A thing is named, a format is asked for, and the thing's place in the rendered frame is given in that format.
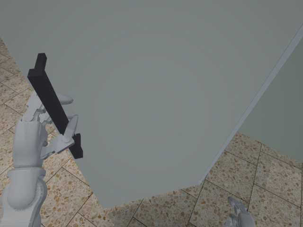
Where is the fridge door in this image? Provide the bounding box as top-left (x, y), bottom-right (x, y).
top-left (0, 0), bottom-right (303, 209)

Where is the robot left hand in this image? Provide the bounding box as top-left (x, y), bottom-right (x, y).
top-left (12, 90), bottom-right (78, 168)

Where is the robot left forearm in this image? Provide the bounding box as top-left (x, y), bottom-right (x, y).
top-left (0, 167), bottom-right (47, 227)

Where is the robot right hand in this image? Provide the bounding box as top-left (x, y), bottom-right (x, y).
top-left (222, 196), bottom-right (256, 227)

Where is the handle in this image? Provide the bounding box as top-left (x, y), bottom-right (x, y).
top-left (27, 53), bottom-right (83, 159)

